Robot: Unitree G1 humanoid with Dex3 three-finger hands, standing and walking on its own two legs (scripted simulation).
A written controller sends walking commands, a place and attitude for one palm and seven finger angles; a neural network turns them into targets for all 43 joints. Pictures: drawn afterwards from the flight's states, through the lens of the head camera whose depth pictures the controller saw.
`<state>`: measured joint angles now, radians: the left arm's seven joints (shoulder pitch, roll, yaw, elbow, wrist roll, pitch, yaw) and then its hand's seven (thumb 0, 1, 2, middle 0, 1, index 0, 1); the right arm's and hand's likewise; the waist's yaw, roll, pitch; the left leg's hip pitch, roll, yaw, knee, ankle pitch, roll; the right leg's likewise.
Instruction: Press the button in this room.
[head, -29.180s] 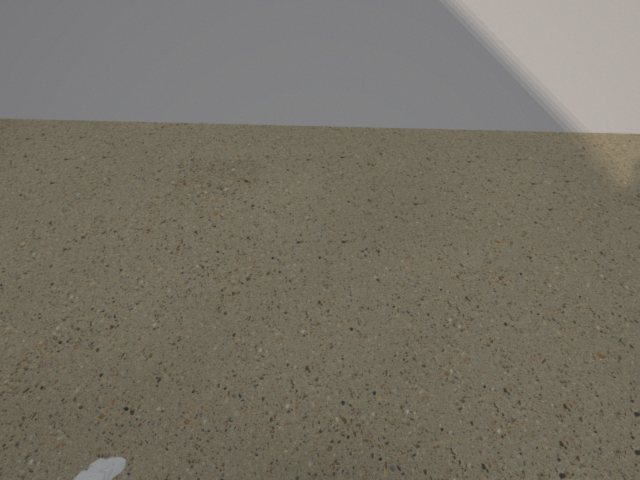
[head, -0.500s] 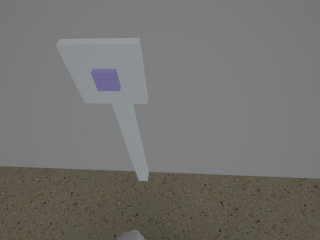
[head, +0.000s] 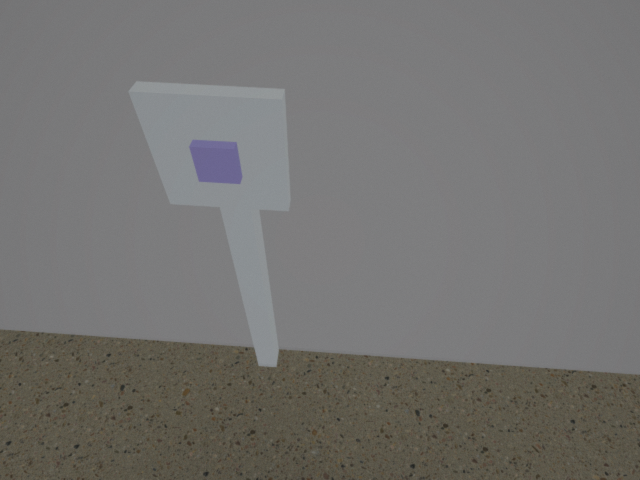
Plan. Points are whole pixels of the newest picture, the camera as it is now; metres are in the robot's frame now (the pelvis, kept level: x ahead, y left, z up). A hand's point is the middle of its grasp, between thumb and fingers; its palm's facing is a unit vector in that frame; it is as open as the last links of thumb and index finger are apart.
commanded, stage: come to a stop and stand still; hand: left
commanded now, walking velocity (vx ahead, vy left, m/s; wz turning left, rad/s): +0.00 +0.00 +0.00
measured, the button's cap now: (217, 161) +0.54 +0.21 +0.10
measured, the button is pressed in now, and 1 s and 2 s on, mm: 0 0 0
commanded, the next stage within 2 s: look again from close up in 0.02 s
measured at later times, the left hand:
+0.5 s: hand out of the picture +0.08 +0.26 -0.16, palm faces +0.03 -0.95 -0.31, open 7.4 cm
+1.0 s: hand out of the picture +0.02 +0.23 -0.17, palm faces +0.00 -0.97 -0.24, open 7.4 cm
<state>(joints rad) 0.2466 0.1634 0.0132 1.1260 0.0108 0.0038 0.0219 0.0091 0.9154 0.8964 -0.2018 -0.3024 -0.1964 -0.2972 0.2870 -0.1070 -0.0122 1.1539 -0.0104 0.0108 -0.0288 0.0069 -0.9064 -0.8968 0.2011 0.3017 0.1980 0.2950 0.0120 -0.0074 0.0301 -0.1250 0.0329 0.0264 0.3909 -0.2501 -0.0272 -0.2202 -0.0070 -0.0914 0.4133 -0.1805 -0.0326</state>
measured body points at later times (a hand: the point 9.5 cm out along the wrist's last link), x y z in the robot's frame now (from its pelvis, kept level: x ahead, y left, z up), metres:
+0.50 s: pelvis +0.00 +0.03 -0.01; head -0.02 +0.03 +0.44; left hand +0.08 +0.31 -0.14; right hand +0.07 -0.26 -0.14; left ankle -0.03 +0.14 -0.74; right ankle +0.03 -0.09 -0.74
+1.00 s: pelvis +0.01 +0.03 +0.00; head -0.01 +0.03 +0.45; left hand +0.03 +0.28 -0.16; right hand +0.04 -0.23 -0.16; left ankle -0.02 +0.14 -0.74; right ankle +0.03 -0.09 -0.74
